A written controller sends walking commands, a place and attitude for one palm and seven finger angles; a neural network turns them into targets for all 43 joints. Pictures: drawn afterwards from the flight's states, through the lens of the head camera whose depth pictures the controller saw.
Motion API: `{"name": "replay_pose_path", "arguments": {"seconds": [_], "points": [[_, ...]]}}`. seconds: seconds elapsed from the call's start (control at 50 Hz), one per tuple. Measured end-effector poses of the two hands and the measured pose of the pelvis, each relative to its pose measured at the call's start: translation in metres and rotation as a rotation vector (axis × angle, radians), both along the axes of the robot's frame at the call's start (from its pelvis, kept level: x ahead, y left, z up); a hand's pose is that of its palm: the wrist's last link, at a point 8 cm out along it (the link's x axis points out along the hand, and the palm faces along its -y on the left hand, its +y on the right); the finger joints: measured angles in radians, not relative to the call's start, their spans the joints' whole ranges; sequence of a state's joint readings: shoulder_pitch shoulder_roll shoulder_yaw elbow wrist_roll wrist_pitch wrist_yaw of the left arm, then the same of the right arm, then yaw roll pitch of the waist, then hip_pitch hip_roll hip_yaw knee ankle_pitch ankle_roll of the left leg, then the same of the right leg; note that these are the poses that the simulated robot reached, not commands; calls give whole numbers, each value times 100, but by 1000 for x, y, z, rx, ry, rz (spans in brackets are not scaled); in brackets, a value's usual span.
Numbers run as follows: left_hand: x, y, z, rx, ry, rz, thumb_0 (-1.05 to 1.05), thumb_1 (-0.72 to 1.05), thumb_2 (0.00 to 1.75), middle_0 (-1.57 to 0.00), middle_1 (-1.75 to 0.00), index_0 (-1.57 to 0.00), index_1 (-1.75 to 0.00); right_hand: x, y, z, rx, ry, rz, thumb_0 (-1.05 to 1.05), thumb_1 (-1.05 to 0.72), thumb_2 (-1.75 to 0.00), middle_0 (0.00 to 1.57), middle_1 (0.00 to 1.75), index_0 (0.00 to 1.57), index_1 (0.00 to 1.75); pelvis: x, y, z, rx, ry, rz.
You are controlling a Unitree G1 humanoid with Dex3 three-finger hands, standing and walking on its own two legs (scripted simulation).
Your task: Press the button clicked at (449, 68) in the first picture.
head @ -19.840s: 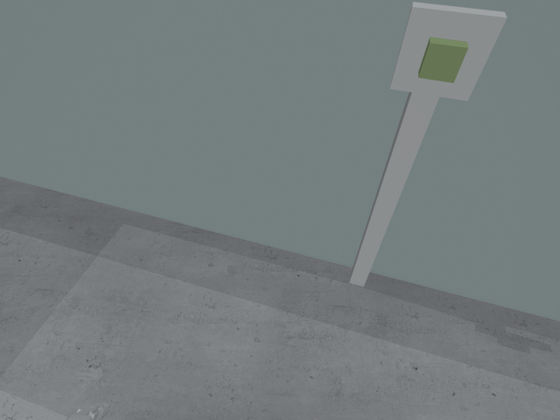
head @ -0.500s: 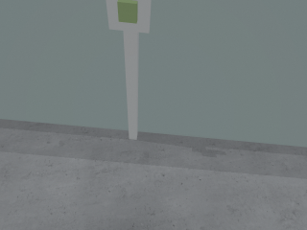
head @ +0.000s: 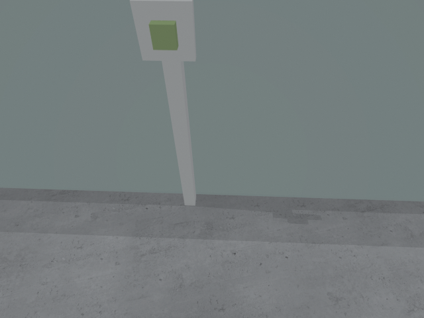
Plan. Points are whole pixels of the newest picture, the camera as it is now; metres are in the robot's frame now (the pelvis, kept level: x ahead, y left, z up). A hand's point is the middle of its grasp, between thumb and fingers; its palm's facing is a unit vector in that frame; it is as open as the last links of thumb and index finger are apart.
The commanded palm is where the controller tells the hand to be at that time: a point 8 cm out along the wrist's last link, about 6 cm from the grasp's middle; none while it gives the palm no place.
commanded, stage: let the arm hang, fingers relaxed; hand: left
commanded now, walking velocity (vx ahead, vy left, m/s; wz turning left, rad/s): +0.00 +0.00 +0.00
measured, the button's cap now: (164, 35) +0.77 +0.18 +0.18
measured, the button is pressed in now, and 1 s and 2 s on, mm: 0 0 0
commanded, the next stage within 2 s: stand and wait in 0.22 s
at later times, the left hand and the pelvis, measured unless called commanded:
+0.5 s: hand out of the picture +0.02 +0.17 -0.17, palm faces +0.04 -0.97 -0.24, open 7.4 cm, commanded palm none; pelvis +0.02 -0.02 +0.00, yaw +0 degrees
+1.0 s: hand out of the picture +0.04 +0.17 -0.17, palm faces +0.02 -0.97 -0.24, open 7.4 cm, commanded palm none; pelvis +0.02 -0.02 +0.00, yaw -1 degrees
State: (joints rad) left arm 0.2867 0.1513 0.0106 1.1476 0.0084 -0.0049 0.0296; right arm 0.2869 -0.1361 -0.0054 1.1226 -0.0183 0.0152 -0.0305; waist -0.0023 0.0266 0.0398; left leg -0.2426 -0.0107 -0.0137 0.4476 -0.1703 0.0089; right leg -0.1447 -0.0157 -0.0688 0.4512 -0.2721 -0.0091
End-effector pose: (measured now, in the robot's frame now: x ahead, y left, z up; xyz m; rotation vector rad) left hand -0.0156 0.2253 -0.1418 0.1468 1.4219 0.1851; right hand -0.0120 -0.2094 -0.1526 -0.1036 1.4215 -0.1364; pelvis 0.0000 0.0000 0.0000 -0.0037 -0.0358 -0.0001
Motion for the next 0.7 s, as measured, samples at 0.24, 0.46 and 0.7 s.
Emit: {"name": "replay_pose_path", "arguments": {"seconds": [0.24,0.46,0.7], "points": [[30,-14,-2,-15,-41,-12,0,91,90,-20,-30,-20,-30,11,-20,5,-35,-2,-8,1,-91,-90,20,29,20,30,10,-10,1,0,0,0],[27,-6,3,20,-9,-4,0,91,90,-20,-30,-20,-30,22,-34,5,-48,0,4,1,-91,-90,20,29,20,30,16,-16,2,1,0,-1],[36,-7,6,31,-20,-15,0,90,90,-20,-30,-20,-30,40,-45,7,-60,-31,18,1,-91,-90,20,29,20,30,19,-21,3,2,-2,-6]]}}
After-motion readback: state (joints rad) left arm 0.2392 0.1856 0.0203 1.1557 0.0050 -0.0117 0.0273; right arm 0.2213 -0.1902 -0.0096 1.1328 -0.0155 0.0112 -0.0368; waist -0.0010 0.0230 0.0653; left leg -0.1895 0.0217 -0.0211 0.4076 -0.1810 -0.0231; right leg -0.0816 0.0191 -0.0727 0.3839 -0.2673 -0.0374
